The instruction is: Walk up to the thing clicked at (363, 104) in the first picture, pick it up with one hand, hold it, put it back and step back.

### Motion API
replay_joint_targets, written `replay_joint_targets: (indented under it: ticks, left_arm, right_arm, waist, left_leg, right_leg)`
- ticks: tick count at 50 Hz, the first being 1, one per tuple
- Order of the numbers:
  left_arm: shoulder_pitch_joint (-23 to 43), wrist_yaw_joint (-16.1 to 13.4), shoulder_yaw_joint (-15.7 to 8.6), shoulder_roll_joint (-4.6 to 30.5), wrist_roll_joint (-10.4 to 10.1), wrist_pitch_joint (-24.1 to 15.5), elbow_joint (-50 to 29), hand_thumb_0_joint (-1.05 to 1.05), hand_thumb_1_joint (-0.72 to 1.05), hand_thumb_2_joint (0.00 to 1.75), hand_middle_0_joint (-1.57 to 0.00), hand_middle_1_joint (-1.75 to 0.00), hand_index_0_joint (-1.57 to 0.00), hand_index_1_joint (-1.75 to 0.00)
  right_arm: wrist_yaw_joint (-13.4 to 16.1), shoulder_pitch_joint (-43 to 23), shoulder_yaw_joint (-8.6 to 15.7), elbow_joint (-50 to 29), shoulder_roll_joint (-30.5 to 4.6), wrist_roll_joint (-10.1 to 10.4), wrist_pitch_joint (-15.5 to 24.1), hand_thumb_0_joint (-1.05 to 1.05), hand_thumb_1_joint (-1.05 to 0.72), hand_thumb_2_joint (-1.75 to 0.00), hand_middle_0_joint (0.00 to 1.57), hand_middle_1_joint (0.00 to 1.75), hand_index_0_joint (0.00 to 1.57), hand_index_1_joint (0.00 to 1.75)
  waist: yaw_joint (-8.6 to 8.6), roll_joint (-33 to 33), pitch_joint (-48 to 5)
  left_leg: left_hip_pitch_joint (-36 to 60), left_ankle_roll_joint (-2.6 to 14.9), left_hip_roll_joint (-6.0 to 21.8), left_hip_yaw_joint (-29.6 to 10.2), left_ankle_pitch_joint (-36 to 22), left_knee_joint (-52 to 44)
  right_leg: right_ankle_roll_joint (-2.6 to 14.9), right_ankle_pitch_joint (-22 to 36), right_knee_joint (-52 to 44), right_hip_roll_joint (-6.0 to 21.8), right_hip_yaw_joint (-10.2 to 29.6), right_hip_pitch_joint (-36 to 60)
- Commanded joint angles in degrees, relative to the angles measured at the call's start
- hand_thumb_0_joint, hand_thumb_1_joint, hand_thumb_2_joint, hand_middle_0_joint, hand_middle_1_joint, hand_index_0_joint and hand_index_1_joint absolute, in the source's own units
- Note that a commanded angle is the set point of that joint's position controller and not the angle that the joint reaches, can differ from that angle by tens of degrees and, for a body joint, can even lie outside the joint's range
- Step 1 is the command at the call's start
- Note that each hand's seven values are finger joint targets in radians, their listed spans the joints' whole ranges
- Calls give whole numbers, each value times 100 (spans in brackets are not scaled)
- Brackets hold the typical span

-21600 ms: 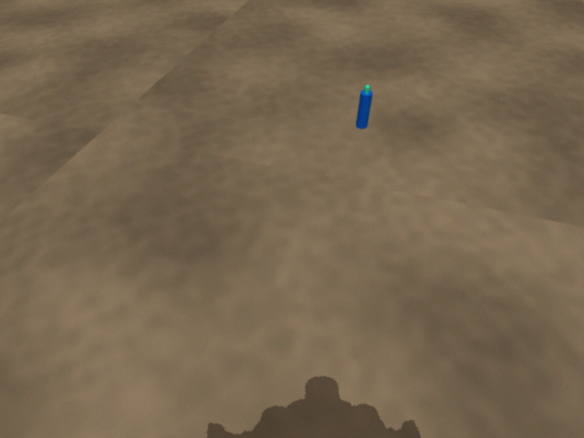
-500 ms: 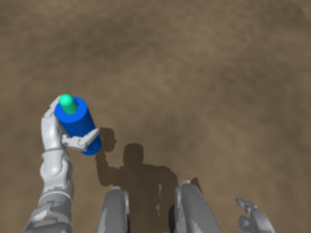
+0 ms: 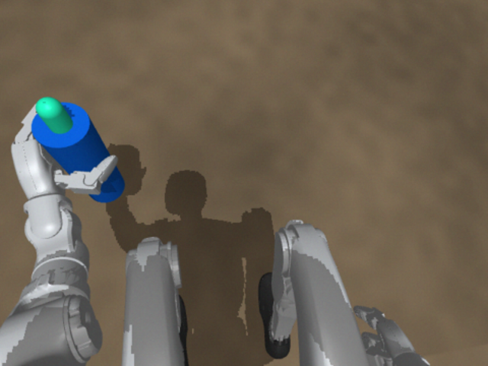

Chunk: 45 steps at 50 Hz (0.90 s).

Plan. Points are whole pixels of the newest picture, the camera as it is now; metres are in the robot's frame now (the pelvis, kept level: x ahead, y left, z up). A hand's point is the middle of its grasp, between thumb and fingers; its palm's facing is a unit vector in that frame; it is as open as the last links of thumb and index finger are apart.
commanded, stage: crouch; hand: left
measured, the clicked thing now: (83, 155) +0.45 +0.22 -0.05
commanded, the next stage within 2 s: lower in 0.72 s
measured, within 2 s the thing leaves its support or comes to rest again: neither
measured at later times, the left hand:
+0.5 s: hand (99, 161) +0.47 +0.23 -0.14, palm faces +0.21 -0.98 -0.01, open 9.8 cm
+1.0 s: hand (106, 168) +0.47 +0.23 -0.19, palm faces +0.21 -0.98 +0.00, open 9.8 cm
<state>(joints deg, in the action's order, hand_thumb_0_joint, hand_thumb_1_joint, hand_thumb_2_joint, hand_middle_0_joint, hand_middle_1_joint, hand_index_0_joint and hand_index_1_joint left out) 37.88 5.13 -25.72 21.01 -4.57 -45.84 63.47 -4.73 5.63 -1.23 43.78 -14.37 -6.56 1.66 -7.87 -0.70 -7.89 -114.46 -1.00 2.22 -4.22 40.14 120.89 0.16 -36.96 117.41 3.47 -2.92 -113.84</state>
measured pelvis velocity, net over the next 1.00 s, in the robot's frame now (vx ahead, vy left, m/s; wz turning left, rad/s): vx -0.01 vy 0.01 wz -0.09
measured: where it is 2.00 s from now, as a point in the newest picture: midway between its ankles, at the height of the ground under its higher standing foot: (226, 340)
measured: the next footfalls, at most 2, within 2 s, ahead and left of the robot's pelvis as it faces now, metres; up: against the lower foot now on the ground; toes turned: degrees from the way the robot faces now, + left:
none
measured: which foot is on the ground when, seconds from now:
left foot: down 0.00-1.00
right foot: down 0.00-1.00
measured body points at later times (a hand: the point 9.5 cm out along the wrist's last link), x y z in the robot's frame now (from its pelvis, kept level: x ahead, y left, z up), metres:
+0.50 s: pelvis -0.02 +0.00 -0.08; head +0.20 +0.06 +0.31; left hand +0.45 +0.28 -0.14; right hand +0.05 -0.27 -0.20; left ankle +0.08 +0.13 -0.39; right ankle +0.10 -0.13 -0.39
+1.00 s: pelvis -0.01 +0.01 -0.11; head +0.22 +0.08 +0.27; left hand +0.46 +0.28 -0.19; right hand +0.06 -0.27 -0.21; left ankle +0.08 +0.13 -0.39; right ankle +0.10 -0.13 -0.39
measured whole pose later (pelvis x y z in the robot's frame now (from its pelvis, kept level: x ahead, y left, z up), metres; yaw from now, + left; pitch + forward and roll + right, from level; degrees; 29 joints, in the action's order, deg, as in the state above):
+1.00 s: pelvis -0.01 +0.01 -0.11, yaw -5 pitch +27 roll -10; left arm 43.9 5.6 -30.8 32.6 -2.8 -47.4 72.0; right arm -6.7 2.5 -10.6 41.9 -17.7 -11.7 -1.1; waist -12.7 -3.9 3.1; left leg -129.6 -0.5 1.3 -10.3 40.2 142.0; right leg -1.2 -34.9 133.7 2.6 -6.4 -125.9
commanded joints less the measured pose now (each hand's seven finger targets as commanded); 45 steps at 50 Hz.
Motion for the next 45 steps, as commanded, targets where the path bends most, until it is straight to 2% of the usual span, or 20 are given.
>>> replay_joint_targets:
  ticks: [1,3,4,5,7,10,14,16,18,19,21,23,25,27,30,32,35,37,43,45]
  left_arm:
    - [2302,54,-282,1535,-51,-539,-1260,0,17,127,-125,-139,-125,-141]
    - [2519,87,-95,1263,-61,-508,-1120,0,15,126,-124,-138,-125,-139]
    - [2522,91,-161,1345,-55,-505,-1034,0,17,126,-125,-139,-125,-140]
    - [2406,91,-379,1634,-35,-491,-931,0,17,125,-124,-138,-125,-138]
    - [2575,153,-281,1634,6,-484,-851,0,17,125,-125,-139,-126,-139]
    - [2754,158,-417,1763,-14,-492,-761,0,16,127,-127,-141,-128,-141]
    - [2918,136,-597,2206,27,-548,-884,0,17,126,-126,-140,-127,-140]
    - [2999,134,-506,2095,50,-536,-886,0,18,128,-128,-142,-129,-142]
    - [2722,121,-565,2089,53,-503,-613,0,19,126,-126,-140,-128,-140]
    - [2799,144,-406,1904,60,-493,-599,0,18,128,-126,-141,-128,-141]
    - [2815,139,-588,2188,57,-532,-881,0,18,128,-127,-141,-129,-142]
    - [2650,144,-552,2171,111,-475,-756,0,19,127,-127,-141,-128,-141]
    - [2759,124,-499,2083,102,-484,-859,0,19,126,-127,-141,-128,-141]
    - [2656,115,-514,2089,68,-481,-797,0,19,126,-126,-140,-127,-140]
    - [2726,118,-587,2296,89,-511,-952,0,22,128,-126,-141,-128,-141]
    - [2782,141,-466,2243,128,-516,-912,0,22,129,-126,-142,-128,-142]
    - [2611,104,-494,2155,97,-515,-662,0,25,131,-127,-143,-128,-143]
    - [2730,112,-552,2331,70,-584,-892,0,23,130,-125,-141,-127,-141]
    - [2554,101,-597,2406,88,-586,-741,0,21,127,-131,-142,-131,-143]
    - [2392,81,-549,2269,87,-601,-383,0,17,127,-131,-143,-132,-144]
  right_arm:
    - [73,885,361,-222,-1283,-7,37,0,-92,-91,20,30,20,30]
    - [68,872,337,-207,-1249,-11,26,0,-91,-91,20,30,20,30]
    - [57,891,324,-194,-1295,-20,17,0,-91,-91,20,30,20,30]
    - [70,870,327,-173,-1324,-19,9,0,-91,-91,20,30,20,30]
    - [62,855,274,-203,-1326,-39,-11,0,-91,-91,20,30,20,30]
    - [51,828,204,-197,-1377,-76,-12,0,-91,-91,20,30,20,30]
    - [40,748,102,-188,-1429,-125,-43,0,-91,-91,20,30,20,30]
    - [22,765,59,-221,-1436,-154,-49,0,-91,-91,20,30,20,30]
    - [26,773,32,-165,-1486,-180,-62,0,-91,-91,20,30,20,30]
    - [17,731,15,-197,-1515,-187,-56,0,-91,-91,20,30,20,30]
    - [12,810,-9,-168,-1576,-229,-91,0,-91,-91,20,30,20,30]
    - [0,875,-36,-157,-1607,-257,-114,0,-91,-91,20,30,20,30]
    - [-16,887,-75,-190,-1606,-274,-153,0,-91,-91,20,30,20,30]
    - [-13,859,-112,-167,-1622,-291,-167,0,-91,-91,20,30,20,30]
    - [-22,839,-146,-187,-1670,-319,-185,0,-91,-91,20,30,20,30]
    - [-34,788,-183,-203,-1677,-339,-213,0,-91,-91,20,30,20,30]
    - [-60,757,-219,-247,-1741,-355,-223,0,-91,-91,20,30,20,30]
    - [-67,755,-271,-217,-1758,-390,-242,0,-91,-91,20,30,20,30]
    - [-88,731,-334,-244,-1807,-441,-279,0,-92,-91,20,30,20,30]
    - [-106,597,-398,-271,-1821,-476,-280,0,-91,-91,20,30,20,30]
  waist:
    - [5,1219,-4112]
    - [-142,1122,-3806]
    - [-140,1162,-3814]
    - [-43,1129,-3777]
    - [-123,1064,-3710]
    - [-206,940,-3482]
    - [-144,1086,-3395]
    - [-246,1142,-3399]
    - [-216,1150,-3331]
    - [-307,1193,-3216]
    - [-217,1488,-3448]
    - [-237,1545,-3536]
    - [-342,1485,-3489]
    - [-330,1495,-3364]
    - [-361,1533,-3311]
    - [-415,1691,-3186]
    - [-471,1522,-3024]
    - [-458,1628,-3085]
    - [-502,1591,-3047]
    - [-535,1508,-2738]
  left_leg:
    - [2484,117,-194,259,-1258,-1215]
    - [2099,125,-208,271,-883,-1093]
    - [2099,110,-204,244,-856,-1056]
    - [1958,122,-212,280,-794,-976]
    - [1746,142,-220,291,-690,-833]
    - [1422,187,-228,287,-430,-622]
    - [1130,188,-225,286,-250,-472]
    - [1079,177,-218,251,-190,-407]
    - [1076,160,-207,227,-325,-305]
    - [1136,146,-196,164,-277,-322]
    - [1379,93,-181,121,-607,-277]
    - [1466,74,-176,106,-891,-166]
    - [1337,83,-178,65,-886,-106]
    - [1268,88,-182,53,-867,-33]
    - [1169,97,-170,25,-837,42]
    - [1198,81,-164,-8,-763,18]
    - [1136,78,-147,-93,-617,47]
    - [1105,79,-147,-84,-779,153]
    - [1021,88,-135,-96,-901,323]
    - [861,92,-133,-117,-719,365]
  right_leg:
    - [211,1124,-880,-255,-95,1920]
    - [200,878,-786,-252,-139,1703]
    - [206,846,-709,-256,-166,1619]
    - [192,790,-670,-260,-165,1601]
    - [180,714,-571,-265,-176,1552]
    - [133,550,-494,-269,-209,1441]
    - [125,392,-317,-295,-242,1381]
    - [129,371,-233,-308,-280,1296]
    - [133,481,-125,-322,-315,1228]
    - [145,456,-83,-316,-363,1014]
    - [168,728,73,-310,-398,1044]
    - [176,972,173,-315,-411,1081]
    - [165,1001,196,-320,-442,1091]
    - [163,999,228,-329,-462,1046]
    - [149,984,286,-339,-479,1054]
    - [165,910,341,-338,-515,897]
    - [157,794,359,-346,-573,790]
    - [147,935,428,-354,-574,892]
    - [133,1068,470,-378,-551,993]
    - [136,911,508,-400,-610,809]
